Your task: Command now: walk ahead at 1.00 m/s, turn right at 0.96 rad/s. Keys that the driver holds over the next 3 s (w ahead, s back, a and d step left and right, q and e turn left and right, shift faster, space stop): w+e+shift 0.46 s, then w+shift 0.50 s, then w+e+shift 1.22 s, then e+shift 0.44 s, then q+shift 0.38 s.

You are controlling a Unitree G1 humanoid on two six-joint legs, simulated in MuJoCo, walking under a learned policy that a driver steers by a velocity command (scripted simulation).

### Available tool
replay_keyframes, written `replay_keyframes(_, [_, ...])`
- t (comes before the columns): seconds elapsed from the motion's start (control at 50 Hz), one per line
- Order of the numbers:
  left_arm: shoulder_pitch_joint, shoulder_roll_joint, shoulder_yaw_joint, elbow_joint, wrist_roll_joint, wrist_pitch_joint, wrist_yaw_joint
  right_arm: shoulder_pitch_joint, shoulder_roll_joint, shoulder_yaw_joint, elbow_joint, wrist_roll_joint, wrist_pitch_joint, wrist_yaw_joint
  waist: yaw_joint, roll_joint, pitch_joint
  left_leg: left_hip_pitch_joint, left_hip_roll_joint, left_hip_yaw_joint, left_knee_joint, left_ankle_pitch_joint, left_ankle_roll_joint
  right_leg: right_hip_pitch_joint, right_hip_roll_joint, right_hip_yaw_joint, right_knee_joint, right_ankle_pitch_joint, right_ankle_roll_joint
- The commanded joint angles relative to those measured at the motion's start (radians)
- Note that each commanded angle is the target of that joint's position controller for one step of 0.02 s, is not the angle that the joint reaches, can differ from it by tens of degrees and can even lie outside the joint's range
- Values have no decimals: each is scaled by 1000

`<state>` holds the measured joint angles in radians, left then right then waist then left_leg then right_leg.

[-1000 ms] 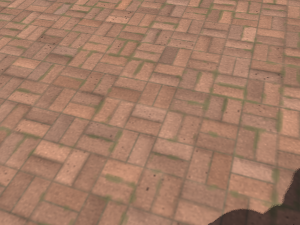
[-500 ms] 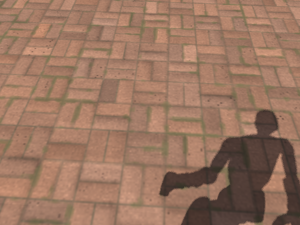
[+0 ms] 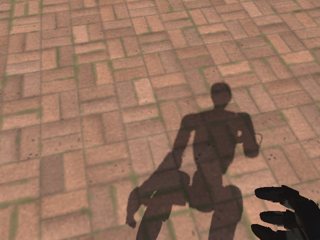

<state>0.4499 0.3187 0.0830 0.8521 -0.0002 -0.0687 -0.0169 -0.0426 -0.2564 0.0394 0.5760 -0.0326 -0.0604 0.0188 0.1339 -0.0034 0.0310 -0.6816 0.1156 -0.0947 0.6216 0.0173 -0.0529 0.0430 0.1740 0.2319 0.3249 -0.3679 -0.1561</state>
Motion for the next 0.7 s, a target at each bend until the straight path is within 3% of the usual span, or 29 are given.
replay_keyframes(0.02, [-49, 195, 51, -70, 3, -11, 9, 38, -139, -48, -42, 8, -16, -14, -86, -50, -47, 393, -117, 71, -108, -28, 21, -181, -178, 181, 61, 716, -41])
replay_keyframes(0.04, [-73, 228, 57, -74, 11, -12, 7, 171, -191, -72, -8, 12, -21, -26, -161, -41, -138, 537, -137, 72, -100, -129, 34, -163, -169, 169, 228, 816, -18])
replay_keyframes(0.06, [-137, 239, 58, -88, 14, -19, 2, 386, -234, -95, 41, 10, -26, -42, -293, -28, -235, 775, -100, 65, -81, -190, 48, -264, -133, 137, 472, 783, 6])
replay_keyframes(0.08, [-168, 113, 23, -122, 16, -33, 3, 618, -307, -124, 79, -18, -31, -64, -368, 97, -366, 1016, 114, -147, -88, -548, 72, -435, -77, 62, 821, 395, 9])
replay_keyframes(0.1, [-52, -17, -18, -193, -38, -32, 0, 524, -378, -136, 63, -48, -28, -57, -215, 464, -478, 1152, 388, -764, -348, -806, 166, -719, 9, -52, 1071, -145, 44])
replay_keyframes(0.12, [-91, 64, -23, -164, -9, -10, 14, 390, -295, -140, 42, -38, -16, -49, -202, 308, -340, 1019, 354, -806, -399, -994, 195, -849, -100, -97, 1142, -35, 31])
replay_keyframes(0.14, [-174, 107, -12, -161, 16, 4, 6, 327, -198, -117, 33, -27, -10, -45, -210, 158, -210, 889, 296, -594, -371, -878, 181, -858, -154, -128, 1103, 46, 35])
replay_keyframes(0.16, [-215, 108, -10, -164, 25, 14, -8, 324, -151, -106, 58, -26, -8, -41, -201, 58, -123, 770, 249, -422, -366, -659, 166, -831, -190, -142, 1052, 82, 42])
replay_keyframes(0.18, [-264, 88, -13, -187, 39, 24, -26, 357, -139, -101, 95, -23, -12, -41, -194, 60, -77, 701, 208, -290, -374, -516, 148, -817, -221, -136, 1020, 86, 46])
replay_keyframes(0.2, [-267, 59, -21, -202, 42, 39, -41, 384, -123, -96, 130, -18, -20, -39, -175, 91, -45, 653, 192, -205, -387, -440, 135, -812, -240, -140, 1011, 88, 54])
replay_keyframes(0.24, [-312, 19, -37, -242, 39, 62, -56, 416, -92, -90, 176, 4, -40, -22, -153, 97, -8, 625, 182, -81, -418, -286, 117, -856, -267, -152, 1006, 119, 57])
replay_keyframes(0.3, [-388, 19, -49, -294, 33, 71, -66, 383, -97, -91, 195, 8, -61, -12, -119, 81, 25, 562, 135, 138, -474, -84, 96, -849, -263, -191, 927, 262, 62])
replay_keyframes(0.32, [-416, 18, -55, -320, 31, 72, -69, 380, -117, -93, 196, 3, -69, -12, -107, 103, 53, 537, 150, 174, -485, -17, 100, -839, -278, -197, 855, 308, 62])
replay_keyframes(0.36, [-499, 33, -60, -338, 34, 73, -79, 408, -128, -96, 222, 3, -73, -14, -121, 53, 110, 555, 114, 279, -524, 78, 86, -812, -260, -278, 690, 362, 45])
replay_keyframes(0.4, [-568, 19, -69, -349, 34, 67, -92, 458, -155, -101, 244, 0, -68, -23, -141, 31, 135, 607, 95, 359, -522, 283, 67, -737, -221, -367, 533, 368, 8])
replay_keyframes(0.44, [-548, 27, -66, -329, 30, 62, -88, 508, -201, -109, 251, 1, -54, -36, -125, 63, 78, 705, 98, 393, -400, 796, 47, -613, -134, -447, 467, 328, -26])
replay_keyframes(0.46, [-492, 43, -59, -312, 29, 61, -80, 512, -235, -118, 248, 2, -41, -45, -85, 98, 32, 749, 118, 392, -297, 981, 43, -548, -101, -453, 451, 276, -41])
replay_keyframes(0.48, [-375, 68, -48, -277, 33, 57, -70, 499, -264, -124, 244, -1, -25, -53, -17, 118, -35, 742, 146, 378, -135, 1077, 51, -407, -72, -428, 435, 225, -61])
replay_keyframes(0.5, [-179, 104, -26, -215, 35, 52, -56, 457, -283, -128, 228, -3, -11, -55, 72, 137, -116, 674, 167, 352, 83, 1091, 76, -192, -54, -381, 407, 186, -89])
replay_keyframes(0.52, [20, 144, 4, -138, 36, 48, -33, 418, -273, -126, 210, -7, -3, -48, 150, 104, -187, 503, 140, 347, 388, 854, 89, 90, -64, -296, 301, 181, -118])
replay_keyframes(0.54, [-34, 212, 38, -123, 9, 59, -5, 413, -173, -111, 190, -13, -5, -31, 56, -142, -175, 207, -57, 336, 780, -291, 69, 264, -211, -72, 273, 124, -118])
replay_keyframes(0.56, [-99, 309, 47, -183, 43, 69, -2, 492, -142, -90, 68, 25, -21, -25, -50, -238, -371, -112, -123, 153, 1064, -501, 40, 498, -476, 487, 116, 108, -323])
replay_keyframes(0.58, [-40, 246, 44, -184, 42, 75, 17, 358, -188, -91, 63, 20, -43, -26, 18, -18, -337, -178, -79, 56, 1031, -383, 47, 423, -462, 507, -16, 42, -291])
replay_keyframes(0.6, [-74, 206, 36, -146, 34, 61, 26, 358, -170, -83, 69, 28, -49, -26, -41, 33, -157, -173, -29, 58, 925, -343, 54, 231, -455, 414, -60, 60, -257])
replay_keyframes(0.62, [-101, 160, 23, -127, 32, 40, 28, 339, -154, -77, 78, 11, -44, -26, -93, 99, -68, -103, 14, 53, 814, -339, 54, 52, -411, 331, -75, 117, -218])
replay_keyframes(0.64, [-140, 134, 10, -128, 37, 20, 35, 357, -137, -71, 93, -8, -27, -22, -138, 120, -34, -22, 31, 43, 759, -352, 52, -78, -372, 254, -81, 171, -197])
replay_keyframes(0.66, [-152, 99, -5, -118, 30, 4, 36, 386, -123, -67, 108, -22, -5, -14, -173, 109, -9, 43, 47, 40, 701, -365, 42, -186, -337, 197, -108, 192, -186])
replay_keyframes(0.68, [-156, 72, -16, -104, 20, -10, 33, 385, -107, -65, 118, -27, 12, -5, -188, 104, 4, 61, 60, 43, 640, -371, 38, -233, -291, 131, -136, 165, -163])
replay_keyframes(0.7, [-128, 82, -16, -91, 15, -23, 27, 357, -89, -59, 94, -26, 19, 3, -187, 48, 31, 49, 70, 55, 569, -362, 27, -279, -301, 117, -165, 203, -178])
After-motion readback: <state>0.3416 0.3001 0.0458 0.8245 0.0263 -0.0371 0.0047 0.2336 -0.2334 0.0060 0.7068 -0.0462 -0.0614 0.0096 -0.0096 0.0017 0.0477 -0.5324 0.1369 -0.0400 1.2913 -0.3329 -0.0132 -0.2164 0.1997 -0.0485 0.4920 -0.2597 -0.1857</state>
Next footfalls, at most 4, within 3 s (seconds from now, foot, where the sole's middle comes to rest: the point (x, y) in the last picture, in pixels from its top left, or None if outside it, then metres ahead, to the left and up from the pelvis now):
0.08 left None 0.27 0.19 -0.77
0.54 right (218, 210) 0.60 -0.13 -0.77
0.96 left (244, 126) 1.06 -0.25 -0.77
1.44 right None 1.25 -0.68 -0.77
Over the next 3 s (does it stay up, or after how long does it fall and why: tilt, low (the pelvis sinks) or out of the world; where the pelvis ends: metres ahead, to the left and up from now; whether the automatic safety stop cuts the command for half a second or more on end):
stays up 1.39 -1.54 0.01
